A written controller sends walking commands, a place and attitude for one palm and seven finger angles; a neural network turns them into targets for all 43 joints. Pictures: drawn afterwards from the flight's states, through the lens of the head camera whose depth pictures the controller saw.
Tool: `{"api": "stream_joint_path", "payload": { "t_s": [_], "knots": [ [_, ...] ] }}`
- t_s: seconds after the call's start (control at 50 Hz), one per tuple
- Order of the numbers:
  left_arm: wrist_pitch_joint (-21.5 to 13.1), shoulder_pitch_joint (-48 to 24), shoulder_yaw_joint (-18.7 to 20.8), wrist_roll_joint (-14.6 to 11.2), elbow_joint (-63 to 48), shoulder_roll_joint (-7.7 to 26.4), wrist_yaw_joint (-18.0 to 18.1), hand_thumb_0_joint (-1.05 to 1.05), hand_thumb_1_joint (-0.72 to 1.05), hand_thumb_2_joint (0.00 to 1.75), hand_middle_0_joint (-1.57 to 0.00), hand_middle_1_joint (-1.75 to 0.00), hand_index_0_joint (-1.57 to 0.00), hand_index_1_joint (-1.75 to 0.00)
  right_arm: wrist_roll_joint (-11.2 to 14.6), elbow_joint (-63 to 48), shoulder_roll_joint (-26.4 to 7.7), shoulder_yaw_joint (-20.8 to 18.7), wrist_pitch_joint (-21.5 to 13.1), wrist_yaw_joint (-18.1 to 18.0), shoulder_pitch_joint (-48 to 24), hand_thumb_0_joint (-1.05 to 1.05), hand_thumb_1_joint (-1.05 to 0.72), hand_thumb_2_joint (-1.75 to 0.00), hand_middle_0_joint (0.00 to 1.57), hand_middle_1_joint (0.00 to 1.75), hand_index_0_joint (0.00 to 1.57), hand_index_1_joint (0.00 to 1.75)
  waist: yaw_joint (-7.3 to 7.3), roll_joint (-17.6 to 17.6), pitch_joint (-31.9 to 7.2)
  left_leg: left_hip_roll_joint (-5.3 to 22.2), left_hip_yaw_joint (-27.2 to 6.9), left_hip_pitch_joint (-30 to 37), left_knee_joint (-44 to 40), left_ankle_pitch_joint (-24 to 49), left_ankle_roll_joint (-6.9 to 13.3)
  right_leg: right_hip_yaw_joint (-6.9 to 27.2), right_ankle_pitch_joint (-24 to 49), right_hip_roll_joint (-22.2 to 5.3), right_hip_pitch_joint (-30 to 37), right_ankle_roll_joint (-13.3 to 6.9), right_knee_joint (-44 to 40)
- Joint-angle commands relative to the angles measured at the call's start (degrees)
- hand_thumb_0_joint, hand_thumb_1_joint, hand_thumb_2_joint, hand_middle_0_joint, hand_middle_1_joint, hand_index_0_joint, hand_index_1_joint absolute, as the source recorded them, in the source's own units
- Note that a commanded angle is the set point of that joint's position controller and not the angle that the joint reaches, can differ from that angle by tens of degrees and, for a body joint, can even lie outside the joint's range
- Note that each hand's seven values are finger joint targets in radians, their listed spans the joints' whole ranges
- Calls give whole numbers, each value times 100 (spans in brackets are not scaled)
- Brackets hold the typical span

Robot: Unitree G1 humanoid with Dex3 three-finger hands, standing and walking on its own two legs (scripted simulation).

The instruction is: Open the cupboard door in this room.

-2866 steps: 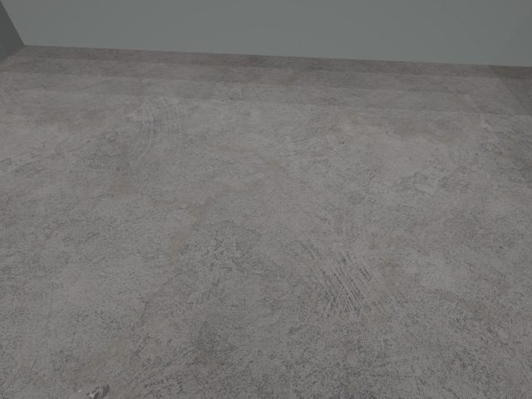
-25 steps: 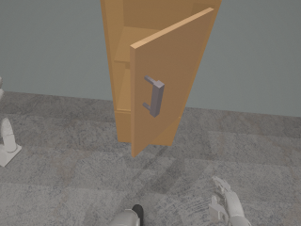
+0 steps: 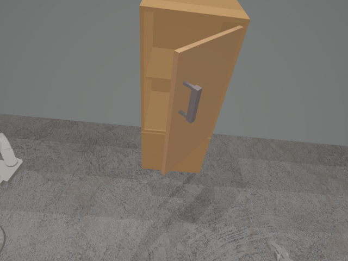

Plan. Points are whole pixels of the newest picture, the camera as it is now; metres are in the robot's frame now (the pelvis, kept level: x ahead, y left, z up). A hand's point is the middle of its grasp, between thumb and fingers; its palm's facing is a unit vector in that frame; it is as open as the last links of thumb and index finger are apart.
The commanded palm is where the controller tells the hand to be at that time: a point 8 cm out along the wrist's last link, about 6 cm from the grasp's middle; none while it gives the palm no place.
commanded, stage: stop stepping back and stand still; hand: left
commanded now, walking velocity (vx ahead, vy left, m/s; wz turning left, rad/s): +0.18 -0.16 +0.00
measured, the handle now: (188, 102) +0.58 -0.01 +0.06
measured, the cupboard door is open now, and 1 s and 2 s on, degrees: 49 49 49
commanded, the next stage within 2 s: let the arm hang, fingers relaxed in 0.22 s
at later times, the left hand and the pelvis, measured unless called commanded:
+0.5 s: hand (86, 247) +0.17 +0.21 -0.08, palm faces +0.15 -0.94 -0.31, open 7.4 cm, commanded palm none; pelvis +0.01 -0.01 -0.01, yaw +5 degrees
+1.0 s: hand out of the picture +0.00 +0.17 -0.15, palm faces +0.08 -0.97 -0.23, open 7.3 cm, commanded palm none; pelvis +0.03 -0.01 +0.02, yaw +3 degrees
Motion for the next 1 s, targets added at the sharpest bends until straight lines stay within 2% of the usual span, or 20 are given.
{"api": "stream_joint_path", "payload": {
  "t_s": [0.0,0.06,0.1,0.18,0.2,0.24,0.26,0.28,0.3,0.32,0.36,0.4,0.44,0.46,0.52,0.56,0.6,0.64,0.74,0.98],
  "knots": [
    [-668,230,653,65,-2368,1513,-154,0,90,90,-20,-30,-20,-30,13,-1035,-582,-254,-495,235,-798,0,-90,-90,20,30,20,30,-99,1267,398,1947,-2771,413,-2408,278,1198,502,329,-190,-1552,94,1709],
    [-668,982,796,79,-2349,1507,-162,0,90,90,-20,-30,-20,-30,64,-984,-582,-253,-480,295,-735,0,-90,-90,20,30,20,30,17,1829,229,1231,-1030,-109,-2256,274,694,-165,828,-14,-269,123,182],
    [-630,1151,765,39,-1858,1341,-111,0,90,90,-20,-30,-20,-30,14,-1047,-606,-243,-380,205,-669,0,-90,-90,20,30,20,30,-75,2065,204,1224,-887,-566,-2381,-446,645,-393,467,165,536,105,-417],
    [-428,782,657,-5,-886,1268,-63,0,90,90,-20,-30,-20,-30,15,-1043,-594,-200,-183,53,-729,0,-90,-90,20,30,20,30,-90,1316,308,991,-609,-1417,-1673,-1447,389,-586,239,338,2071,-1,-1927],
    [-377,787,663,6,-635,1276,-71,0,90,90,-20,-30,-20,-30,25,-997,-591,-211,-140,51,-696,0,-90,-90,20,30,20,30,-68,825,293,756,-387,-1558,-966,-1246,265,-106,174,110,2267,-155,-2414],
    [-381,490,798,-44,-760,1609,-69,0,90,90,-20,-30,-20,-30,66,-1042,-564,-253,-123,63,-727,0,-90,-90,20,30,20,30,-63,-939,139,-66,67,-1998,1665,-621,-30,2780,435,-1665,2023,-1017,-3532],
    [-438,108,649,-17,-949,1495,-56,0,90,90,-20,-30,-20,-30,116,-1012,-585,-284,-205,113,-851,0,-90,-90,20,30,20,30,-30,-812,-137,-34,-137,-1954,2399,-837,-85,3013,596,-1958,1950,-1168,-3531],
    [-443,339,592,-20,-825,1355,-66,0,90,90,-20,-30,-20,-30,124,-876,-616,-331,-216,131,-697,0,-90,-90,20,30,20,30,-80,-661,-98,130,-311,-1748,2476,-664,-104,2602,602,-1829,1710,-1151,-3394],
    [541,173,-1445,611,3050,-209,-697,0,90,90,-20,-30,-20,-30,6,23,-952,-446,-89,635,-651,0,-90,-90,20,30,20,30,-230,-42,242,635,-118,-2376,2919,-1065,-122,836,2866,-2249,1180,-1114,-2317],
    [839,192,-1546,464,3176,-301,-867,0,90,90,-20,-30,-20,-30,91,-162,-509,-318,328,634,-341,0,-90,-90,20,30,20,30,-171,-267,-10,359,-134,-1411,2438,-1022,-125,659,3259,-1640,650,-1070,-2077],
    [1009,-233,-1809,385,3605,-368,-933,0,90,90,-20,-30,-20,-30,19,-234,-300,-166,607,603,-193,0,-90,-90,20,30,20,30,-245,-796,171,32,408,-808,1003,-569,-141,-76,3049,-1195,582,-742,-1946],
    [1028,-288,-1929,363,4338,-280,-1002,0,90,90,-20,-30,-20,-30,-141,-105,-440,-195,680,601,-2,0,-90,-90,20,30,20,30,-245,-900,292,-50,347,-32,-41,383,-32,-54,2386,-1114,264,-441,-1697],
    [1033,-197,-2049,368,5007,-392,-1059,0,90,90,-20,-30,-20,-30,-237,53,-872,-230,631,561,-84,0,-90,-90,20,30,20,30,-87,86,106,875,-944,224,-586,1904,414,-199,1189,-583,90,-5,-1248],
    [1041,-320,-2109,369,5252,-387,-1048,0,90,90,-20,-30,-20,-30,-236,93,-1001,-193,633,534,-303,0,-90,-90,20,30,20,30,48,232,119,1128,-1218,-246,-830,1679,538,-114,585,-363,514,57,-1284],
    [988,-589,-2133,299,6438,-201,-1056,0,90,90,-20,-30,-20,-30,-173,660,-751,-30,601,441,-485,0,-90,-90,20,30,20,30,57,1100,442,613,-531,-702,-1090,1284,168,160,1324,-492,1197,-58,-1903],
    [890,-492,-2190,249,7179,-145,-1013,0,90,90,-20,-30,-20,-30,-96,1006,-549,15,615,387,-395,0,-90,-90,20,30,20,30,14,903,179,438,-155,-19,-851,1922,-24,326,2358,-680,1335,-164,-2205],
    [841,-377,-2108,267,7500,-448,-956,0,90,90,-20,-30,-20,-30,-113,1280,-329,-41,621,347,-184,0,-90,-90,20,30,20,30,-48,1340,-267,449,-12,476,-857,2071,-62,249,2904,-789,1550,-211,-2337],
    [845,-436,-2186,235,7797,-434,-940,0,90,90,-20,-30,-20,-30,-75,1522,-293,-37,640,333,-87,0,-90,-90,20,30,20,30,-53,1303,-294,503,-42,606,-1006,2175,-35,145,2824,-728,1643,-183,-2436],
    [881,-450,-2295,235,8416,-524,-926,0,90,90,-20,-30,-20,-30,-38,2016,-289,-48,686,306,109,0,-90,-90,20,30,20,30,-55,346,184,577,-50,670,-1348,1924,2,-7,2455,-691,1524,-141,-2765],
    [867,-193,-2384,205,9164,-704,-852,0,90,90,-20,-30,-20,-30,-34,2686,-33,47,678,311,310,0,-90,-90,20,30,20,30,-8,300,695,536,-32,682,-1737,1566,15,36,1789,-680,1429,-120,-3074]
  ]
}}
